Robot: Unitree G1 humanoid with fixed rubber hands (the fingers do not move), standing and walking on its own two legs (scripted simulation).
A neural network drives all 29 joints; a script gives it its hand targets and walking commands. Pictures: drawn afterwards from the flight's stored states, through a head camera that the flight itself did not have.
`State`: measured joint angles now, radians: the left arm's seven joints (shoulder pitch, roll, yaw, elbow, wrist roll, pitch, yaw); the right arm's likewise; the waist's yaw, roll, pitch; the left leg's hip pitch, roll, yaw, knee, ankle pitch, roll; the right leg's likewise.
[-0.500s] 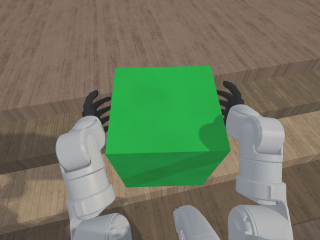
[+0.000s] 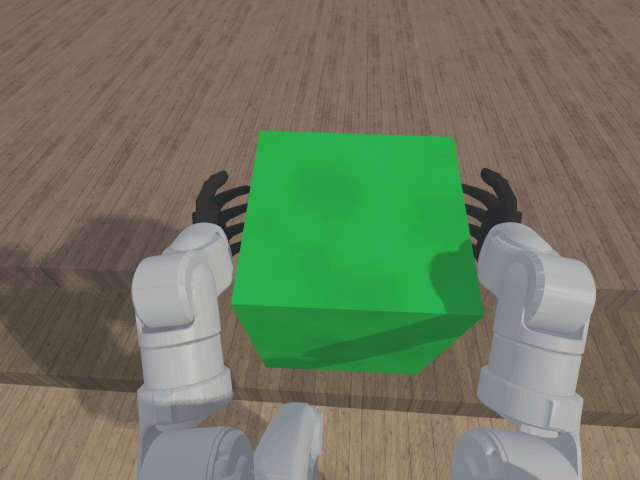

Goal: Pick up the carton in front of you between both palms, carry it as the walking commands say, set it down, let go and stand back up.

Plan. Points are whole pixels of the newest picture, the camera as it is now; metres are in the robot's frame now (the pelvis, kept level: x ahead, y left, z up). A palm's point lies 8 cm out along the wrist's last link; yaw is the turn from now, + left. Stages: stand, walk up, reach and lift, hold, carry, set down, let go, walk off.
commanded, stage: carry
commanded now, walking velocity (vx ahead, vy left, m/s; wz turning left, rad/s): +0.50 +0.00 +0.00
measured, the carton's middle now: (347, 266) +0.37 +0.03 +0.08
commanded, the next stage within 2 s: none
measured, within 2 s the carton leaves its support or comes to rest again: neither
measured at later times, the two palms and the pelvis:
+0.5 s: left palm (268, 5) +0.67 +0.15 +0.27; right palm out of the picture +0.65 -0.15 +0.29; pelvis +0.31 +0.03 +0.11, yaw -1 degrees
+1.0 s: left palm out of the picture +0.97 +0.15 +0.40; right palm out of the picture +0.98 -0.15 +0.39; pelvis +0.63 -0.01 +0.22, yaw +0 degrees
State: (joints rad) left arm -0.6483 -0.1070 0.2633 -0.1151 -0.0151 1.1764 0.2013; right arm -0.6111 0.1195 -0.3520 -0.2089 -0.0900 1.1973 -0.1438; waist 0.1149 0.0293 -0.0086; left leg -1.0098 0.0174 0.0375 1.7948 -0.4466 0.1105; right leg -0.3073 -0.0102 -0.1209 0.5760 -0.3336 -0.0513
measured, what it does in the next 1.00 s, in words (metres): climbs: left foot 0.11 m higher, then right foot 0.11 m higher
